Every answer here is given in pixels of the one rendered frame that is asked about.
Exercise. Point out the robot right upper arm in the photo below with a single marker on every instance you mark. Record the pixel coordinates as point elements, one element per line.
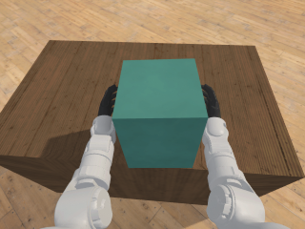
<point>230,207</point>

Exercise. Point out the robot left forearm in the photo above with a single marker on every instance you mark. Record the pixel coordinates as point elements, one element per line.
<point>96,162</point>

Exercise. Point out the robot left hand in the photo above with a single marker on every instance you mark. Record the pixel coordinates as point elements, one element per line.
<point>105,107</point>

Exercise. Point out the pedestal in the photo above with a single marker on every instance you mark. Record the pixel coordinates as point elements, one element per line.
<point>46,124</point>

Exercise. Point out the robot right hand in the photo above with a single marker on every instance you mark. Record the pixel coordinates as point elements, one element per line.
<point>212,105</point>

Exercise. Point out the carton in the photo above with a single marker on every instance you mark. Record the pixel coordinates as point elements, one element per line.
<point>159,112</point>

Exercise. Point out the robot left upper arm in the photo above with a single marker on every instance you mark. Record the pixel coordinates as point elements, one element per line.
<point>85,208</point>

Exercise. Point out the robot right forearm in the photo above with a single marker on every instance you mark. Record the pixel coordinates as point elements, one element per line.
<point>220,158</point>

